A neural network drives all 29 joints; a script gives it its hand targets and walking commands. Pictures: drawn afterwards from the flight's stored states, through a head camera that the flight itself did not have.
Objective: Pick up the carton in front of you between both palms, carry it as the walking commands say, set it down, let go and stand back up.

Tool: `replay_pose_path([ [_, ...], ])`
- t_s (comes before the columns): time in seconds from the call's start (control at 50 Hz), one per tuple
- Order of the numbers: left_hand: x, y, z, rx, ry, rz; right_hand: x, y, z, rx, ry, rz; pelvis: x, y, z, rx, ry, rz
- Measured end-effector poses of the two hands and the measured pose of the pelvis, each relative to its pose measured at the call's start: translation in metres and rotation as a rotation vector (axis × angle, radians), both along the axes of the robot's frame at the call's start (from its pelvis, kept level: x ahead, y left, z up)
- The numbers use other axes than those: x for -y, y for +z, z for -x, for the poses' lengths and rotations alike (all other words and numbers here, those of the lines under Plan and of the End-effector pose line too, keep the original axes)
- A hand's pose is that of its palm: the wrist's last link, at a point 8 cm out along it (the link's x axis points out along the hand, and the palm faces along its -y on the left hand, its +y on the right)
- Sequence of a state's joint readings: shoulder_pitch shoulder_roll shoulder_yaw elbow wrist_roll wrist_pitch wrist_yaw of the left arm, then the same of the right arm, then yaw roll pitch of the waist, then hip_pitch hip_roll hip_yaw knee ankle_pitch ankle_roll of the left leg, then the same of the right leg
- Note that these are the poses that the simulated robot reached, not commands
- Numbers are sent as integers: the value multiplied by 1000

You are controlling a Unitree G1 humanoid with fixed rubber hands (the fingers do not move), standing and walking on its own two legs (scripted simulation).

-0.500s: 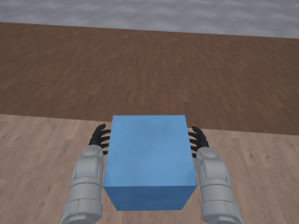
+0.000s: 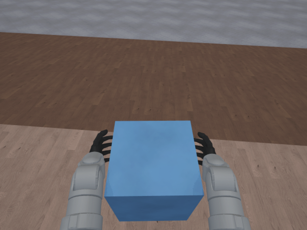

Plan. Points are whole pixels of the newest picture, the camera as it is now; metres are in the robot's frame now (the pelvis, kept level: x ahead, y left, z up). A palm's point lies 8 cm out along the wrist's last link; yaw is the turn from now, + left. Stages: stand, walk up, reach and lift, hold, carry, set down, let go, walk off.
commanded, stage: hold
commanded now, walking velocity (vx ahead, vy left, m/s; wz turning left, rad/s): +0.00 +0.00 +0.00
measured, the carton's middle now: (153, 173) +0.28 +0.00 -0.03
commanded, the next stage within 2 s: carry in 0.58 s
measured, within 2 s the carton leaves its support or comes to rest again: neither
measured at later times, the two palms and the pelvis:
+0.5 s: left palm (96, 158) +0.28 +0.15 +0.05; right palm (209, 159) +0.28 -0.15 +0.05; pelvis -0.01 +0.00 +0.00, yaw +0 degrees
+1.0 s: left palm (97, 120) +0.38 +0.16 +0.08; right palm (199, 123) +0.38 -0.14 +0.08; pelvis +0.10 +0.01 -0.01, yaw +1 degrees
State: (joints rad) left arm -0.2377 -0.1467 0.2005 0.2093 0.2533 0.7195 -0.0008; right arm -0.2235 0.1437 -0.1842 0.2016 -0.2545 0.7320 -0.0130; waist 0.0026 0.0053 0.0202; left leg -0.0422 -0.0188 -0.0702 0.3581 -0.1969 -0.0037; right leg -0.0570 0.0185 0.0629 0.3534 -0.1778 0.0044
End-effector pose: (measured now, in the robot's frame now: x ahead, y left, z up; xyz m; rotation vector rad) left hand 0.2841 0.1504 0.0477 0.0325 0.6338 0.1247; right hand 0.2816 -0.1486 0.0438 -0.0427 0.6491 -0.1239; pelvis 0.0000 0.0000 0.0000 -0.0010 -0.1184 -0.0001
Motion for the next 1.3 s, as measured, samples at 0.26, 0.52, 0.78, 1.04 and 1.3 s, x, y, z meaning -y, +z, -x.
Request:
replay_pose_path([
  [0.26,0,0,9,-23,10,12,0,0,9,-23,-6,-12,0,-2,13,28,0,-1],
  [0.52,0,2,5,-14,16,15,0,2,4,-14,-8,-19,1,-3,13,23,2,-1],
  [0.78,-15,14,-22,27,42,38,-15,19,-30,27,5,-17,-10,-10,-20,-132,37,-4],
  [1.04,-7,33,-114,-18,59,85,-7,33,-114,-18,-50,-65,-6,-12,-123,-207,42,39],
  [1.3,-56,34,-244,-26,124,99,-57,40,-266,-30,4,-68,-39,-17,-273,-196,42,-8],
])
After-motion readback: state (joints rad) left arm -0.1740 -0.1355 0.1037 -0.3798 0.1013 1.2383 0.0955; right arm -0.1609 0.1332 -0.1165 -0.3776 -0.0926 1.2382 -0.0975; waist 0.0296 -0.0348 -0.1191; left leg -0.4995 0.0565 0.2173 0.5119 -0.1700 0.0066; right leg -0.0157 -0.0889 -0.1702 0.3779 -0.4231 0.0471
